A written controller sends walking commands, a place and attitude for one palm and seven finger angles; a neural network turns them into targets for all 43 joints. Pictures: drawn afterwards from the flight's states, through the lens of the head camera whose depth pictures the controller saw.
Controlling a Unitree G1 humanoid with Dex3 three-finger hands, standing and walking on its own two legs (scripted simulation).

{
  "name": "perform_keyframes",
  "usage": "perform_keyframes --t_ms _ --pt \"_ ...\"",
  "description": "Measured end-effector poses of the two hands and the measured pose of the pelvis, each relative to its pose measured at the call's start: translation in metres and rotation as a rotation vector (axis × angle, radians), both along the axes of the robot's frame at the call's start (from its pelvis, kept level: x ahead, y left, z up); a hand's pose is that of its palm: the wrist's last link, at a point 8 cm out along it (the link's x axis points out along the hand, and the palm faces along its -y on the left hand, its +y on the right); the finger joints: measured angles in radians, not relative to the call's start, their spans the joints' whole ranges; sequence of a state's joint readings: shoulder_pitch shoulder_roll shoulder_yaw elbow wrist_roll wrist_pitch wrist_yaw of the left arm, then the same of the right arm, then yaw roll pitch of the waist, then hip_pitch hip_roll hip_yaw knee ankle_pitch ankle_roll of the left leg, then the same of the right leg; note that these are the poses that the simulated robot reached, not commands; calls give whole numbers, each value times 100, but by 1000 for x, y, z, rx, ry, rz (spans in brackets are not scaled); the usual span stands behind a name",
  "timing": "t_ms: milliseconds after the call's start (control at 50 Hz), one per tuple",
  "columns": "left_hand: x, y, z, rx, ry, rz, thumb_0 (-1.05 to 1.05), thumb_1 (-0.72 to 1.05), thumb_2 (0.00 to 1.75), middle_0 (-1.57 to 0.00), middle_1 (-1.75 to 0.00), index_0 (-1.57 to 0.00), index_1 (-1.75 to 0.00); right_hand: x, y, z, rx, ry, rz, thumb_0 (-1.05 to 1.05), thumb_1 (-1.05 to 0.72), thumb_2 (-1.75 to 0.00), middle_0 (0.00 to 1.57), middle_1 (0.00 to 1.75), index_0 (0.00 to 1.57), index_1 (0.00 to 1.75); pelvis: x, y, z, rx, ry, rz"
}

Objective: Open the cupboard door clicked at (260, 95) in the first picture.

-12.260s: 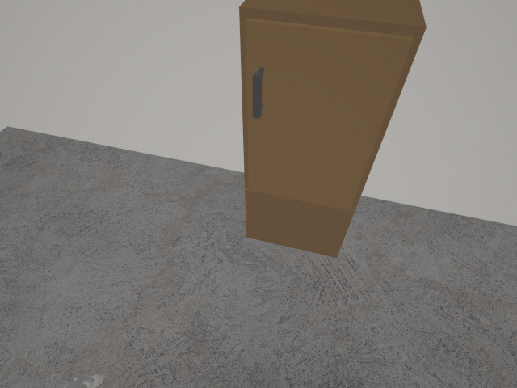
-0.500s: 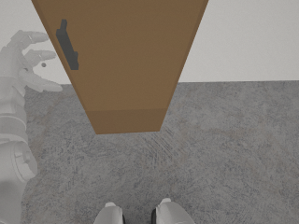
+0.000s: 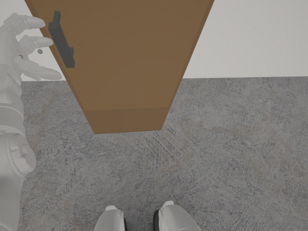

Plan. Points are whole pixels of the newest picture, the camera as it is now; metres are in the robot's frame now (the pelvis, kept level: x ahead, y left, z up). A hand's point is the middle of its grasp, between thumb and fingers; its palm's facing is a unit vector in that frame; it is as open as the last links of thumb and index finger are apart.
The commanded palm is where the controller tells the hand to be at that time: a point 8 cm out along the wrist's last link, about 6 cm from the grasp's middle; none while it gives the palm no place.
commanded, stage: move the hooked fingers beside the handle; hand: left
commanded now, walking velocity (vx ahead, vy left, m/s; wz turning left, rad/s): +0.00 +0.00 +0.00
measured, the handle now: (64, 41) +0.57 +0.17 +0.09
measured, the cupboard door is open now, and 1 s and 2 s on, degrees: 0 0 0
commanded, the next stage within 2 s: slide the fingers in behind the handle in 0.48 s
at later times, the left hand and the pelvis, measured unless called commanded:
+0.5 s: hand (43, 56) +0.52 +0.21 +0.09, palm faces -0.01 -1.00 -0.02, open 13.8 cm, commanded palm +0.50 +0.26 +0.08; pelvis +0.00 +0.00 +0.00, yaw +0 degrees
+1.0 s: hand (54, 57) +0.52 +0.19 +0.08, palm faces -0.02 -1.00 -0.01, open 14.0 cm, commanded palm +0.50 +0.23 +0.08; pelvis +0.00 +0.00 +0.00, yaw +0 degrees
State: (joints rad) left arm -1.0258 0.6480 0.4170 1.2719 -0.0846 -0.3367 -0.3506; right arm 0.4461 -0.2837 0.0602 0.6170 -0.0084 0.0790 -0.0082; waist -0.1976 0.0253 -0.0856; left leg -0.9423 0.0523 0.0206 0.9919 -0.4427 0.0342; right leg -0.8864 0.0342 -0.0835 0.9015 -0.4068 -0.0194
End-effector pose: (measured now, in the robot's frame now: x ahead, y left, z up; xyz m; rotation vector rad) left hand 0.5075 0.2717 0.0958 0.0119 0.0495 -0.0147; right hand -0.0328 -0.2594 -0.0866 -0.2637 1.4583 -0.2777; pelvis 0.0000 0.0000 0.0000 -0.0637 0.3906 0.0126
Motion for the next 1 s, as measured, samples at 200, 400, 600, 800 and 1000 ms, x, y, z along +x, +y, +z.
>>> perform_keyframes --t_ms 200,400,600,800,1000 --pt "-3 -3 -5 3 1 0 -2 -50 30 -31 -121 -35 -125 15 -3 -2 -6 -41 16 0 -90 -90 21 29 21 30 0 1 -1 0 -1 0" --pt "-5 -4 -6 4 -5 4 -2 -50 30 -30 -120 -33 -124 18 0 -4 2 -50 12 0 -90 -90 21 29 21 30 1 1 -2 -1 -6 -2" --pt "-9 -6 -8 -1 -1 1 -2 -50 30 -30 -120 -31 -121 17 3 -3 11 -53 -5 0 -90 -90 21 29 21 30 3 2 1 1 -19 -9" --pt "-14 -15 -6 -7 -8 -10 -2 -50 30 -30 -120 -30 -121 20 2 -3 17 -61 -2 0 -90 -90 21 29 21 30 4 2 3 3 -30 -6" --pt "-8 -27 -10 -6 -16 -6 -2 -50 30 -30 -120 -30 -120 22 0 -5 8 -80 6 0 -90 -90 21 29 21 30 1 1 -1 4 -22 -5"
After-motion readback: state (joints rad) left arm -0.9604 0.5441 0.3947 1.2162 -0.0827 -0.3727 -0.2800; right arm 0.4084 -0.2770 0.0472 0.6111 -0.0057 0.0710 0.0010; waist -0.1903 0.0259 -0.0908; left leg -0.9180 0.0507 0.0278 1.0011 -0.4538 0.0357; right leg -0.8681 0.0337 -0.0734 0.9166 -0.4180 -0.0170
